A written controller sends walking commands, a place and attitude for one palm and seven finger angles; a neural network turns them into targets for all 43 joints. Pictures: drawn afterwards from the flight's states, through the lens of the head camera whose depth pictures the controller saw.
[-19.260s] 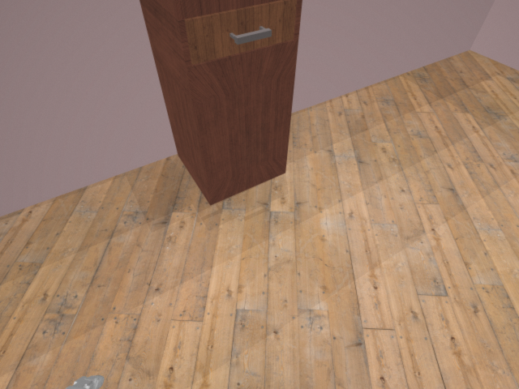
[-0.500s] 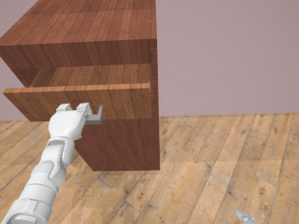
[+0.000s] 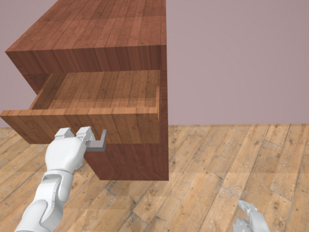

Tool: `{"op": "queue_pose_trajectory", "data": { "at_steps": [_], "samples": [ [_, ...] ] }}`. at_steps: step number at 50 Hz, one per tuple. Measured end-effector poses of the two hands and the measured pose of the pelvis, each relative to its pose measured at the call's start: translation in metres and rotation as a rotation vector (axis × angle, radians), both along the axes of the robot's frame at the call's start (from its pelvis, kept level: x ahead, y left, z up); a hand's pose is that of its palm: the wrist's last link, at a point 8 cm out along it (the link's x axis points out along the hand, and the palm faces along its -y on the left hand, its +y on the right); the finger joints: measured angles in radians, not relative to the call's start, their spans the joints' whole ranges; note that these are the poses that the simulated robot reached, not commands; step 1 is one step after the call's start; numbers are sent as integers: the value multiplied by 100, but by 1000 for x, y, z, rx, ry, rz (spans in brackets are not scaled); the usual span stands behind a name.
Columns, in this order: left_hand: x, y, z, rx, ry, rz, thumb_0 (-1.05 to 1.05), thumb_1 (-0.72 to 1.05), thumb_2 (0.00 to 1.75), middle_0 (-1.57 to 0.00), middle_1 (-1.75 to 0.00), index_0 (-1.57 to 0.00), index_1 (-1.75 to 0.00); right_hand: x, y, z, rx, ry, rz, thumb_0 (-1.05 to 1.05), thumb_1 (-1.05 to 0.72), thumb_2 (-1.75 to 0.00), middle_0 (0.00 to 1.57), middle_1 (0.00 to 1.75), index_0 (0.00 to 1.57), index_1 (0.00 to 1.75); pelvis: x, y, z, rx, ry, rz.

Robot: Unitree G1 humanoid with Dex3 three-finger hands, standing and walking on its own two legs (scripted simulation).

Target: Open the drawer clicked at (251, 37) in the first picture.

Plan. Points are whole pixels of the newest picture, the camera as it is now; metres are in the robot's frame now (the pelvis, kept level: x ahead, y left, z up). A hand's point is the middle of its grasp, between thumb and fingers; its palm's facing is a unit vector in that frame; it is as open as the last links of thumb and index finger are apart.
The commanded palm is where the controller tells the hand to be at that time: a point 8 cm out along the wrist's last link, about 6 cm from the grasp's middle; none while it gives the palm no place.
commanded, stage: pull the drawer open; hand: left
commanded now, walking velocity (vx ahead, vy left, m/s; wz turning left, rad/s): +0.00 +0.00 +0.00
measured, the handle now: (82, 139) +0.34 +0.23 +0.06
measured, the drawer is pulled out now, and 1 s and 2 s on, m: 0.17 0.29 0.30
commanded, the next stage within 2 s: open the thumb to release the handle in 1.66 s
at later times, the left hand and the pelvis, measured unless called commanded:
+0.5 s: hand (70, 180) +0.23 +0.23 +0.04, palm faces +0.01 -0.11 -0.99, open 5.6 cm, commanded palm +0.20 +0.25 +0.09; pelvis -0.01 +0.00 +0.00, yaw +0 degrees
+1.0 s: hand (60, 209) +0.17 +0.23 +0.04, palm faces +0.02 -0.11 -0.99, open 5.6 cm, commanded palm +0.13 +0.24 +0.09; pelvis -0.01 -0.01 -0.01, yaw +0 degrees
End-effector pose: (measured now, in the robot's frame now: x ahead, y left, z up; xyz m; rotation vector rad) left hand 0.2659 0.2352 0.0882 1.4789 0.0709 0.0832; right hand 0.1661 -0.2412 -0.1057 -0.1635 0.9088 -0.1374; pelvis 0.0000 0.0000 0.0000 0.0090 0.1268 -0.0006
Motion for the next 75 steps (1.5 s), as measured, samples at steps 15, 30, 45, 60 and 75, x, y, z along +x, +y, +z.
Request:
{"op": "queue_pose_trajectory", "data": {
  "at_steps": [15,30,45,60,75],
  "samples": [
    [-33,-1,1,-13,5,5,2,71,81,-33,-135,-42,-135,16,11,7,12,-54,54,1,-90,-90,20,30,20,30,-5,-4,0,2,-21,1],
    [-67,-2,1,-15,-2,9,2,71,81,-33,-135,-42,-135,12,7,6,5,-57,58,1,-90,-90,20,30,20,30,-8,-5,-1,1,-27,-4],
    [-109,-2,2,-16,0,12,0,70,80,-35,-135,-42,-135,19,16,7,19,-83,100,1,-90,-90,20,30,20,30,-12,-5,-5,-2,-34,-2],
    [-129,-3,3,-18,4,18,-1,70,77,-35,-134,-42,-135,19,20,11,35,-112,124,1,-90,-90,20,30,20,30,-15,-5,-8,-4,-34,-11],
    [-136,-2,4,-23,13,10,0,71,75,-30,-129,-38,-130,12,6,9,24,-105,91,1,-90,-90,20,30,20,30,-9,0,-14,-6,4,-35]
  ]
}}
